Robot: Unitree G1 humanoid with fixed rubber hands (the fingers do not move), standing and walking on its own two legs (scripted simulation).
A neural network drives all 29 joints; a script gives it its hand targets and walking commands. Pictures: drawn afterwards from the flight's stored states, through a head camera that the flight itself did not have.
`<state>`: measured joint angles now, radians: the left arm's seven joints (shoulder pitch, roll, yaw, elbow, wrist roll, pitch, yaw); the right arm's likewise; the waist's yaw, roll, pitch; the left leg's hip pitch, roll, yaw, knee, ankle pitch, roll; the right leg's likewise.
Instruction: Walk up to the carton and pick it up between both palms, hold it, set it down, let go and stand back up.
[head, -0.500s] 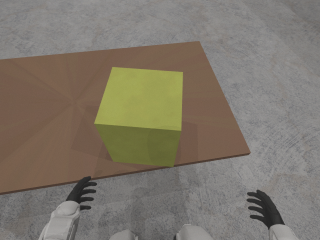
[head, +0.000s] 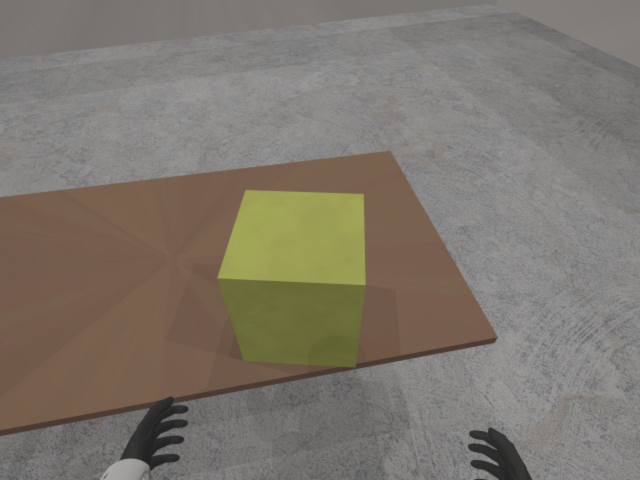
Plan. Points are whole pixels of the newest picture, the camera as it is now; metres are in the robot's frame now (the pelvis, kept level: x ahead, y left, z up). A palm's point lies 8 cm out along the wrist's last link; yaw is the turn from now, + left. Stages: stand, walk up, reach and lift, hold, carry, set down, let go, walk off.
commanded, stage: reach and lift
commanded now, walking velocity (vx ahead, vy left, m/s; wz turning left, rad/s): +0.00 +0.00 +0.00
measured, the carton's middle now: (301, 280) +0.47 +0.03 -0.08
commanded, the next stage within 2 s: none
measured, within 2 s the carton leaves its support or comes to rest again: neither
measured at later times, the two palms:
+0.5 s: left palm (140, 420) +0.22 +0.24 -0.05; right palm (473, 423) +0.21 -0.20 -0.06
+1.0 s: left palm (134, 412) +0.23 +0.24 -0.03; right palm (446, 387) +0.25 -0.17 -0.04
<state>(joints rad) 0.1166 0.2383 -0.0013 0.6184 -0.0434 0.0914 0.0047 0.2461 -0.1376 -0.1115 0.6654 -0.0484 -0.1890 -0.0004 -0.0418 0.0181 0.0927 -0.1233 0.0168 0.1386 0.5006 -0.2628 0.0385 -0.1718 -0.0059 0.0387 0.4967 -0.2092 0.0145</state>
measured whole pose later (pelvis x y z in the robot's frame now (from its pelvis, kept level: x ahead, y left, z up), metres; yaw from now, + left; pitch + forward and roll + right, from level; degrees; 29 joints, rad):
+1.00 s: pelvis +0.03 +0.00 +0.00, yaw +5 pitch -3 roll -2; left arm 0.06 0.29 -0.09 0.65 -0.21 -0.43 -0.10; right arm 0.05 -0.04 -0.02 0.80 0.15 -0.57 -0.13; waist 0.00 0.02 0.06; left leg -0.22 0.01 0.03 0.61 -0.35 0.03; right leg -0.19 0.00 -0.03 0.52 -0.28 0.01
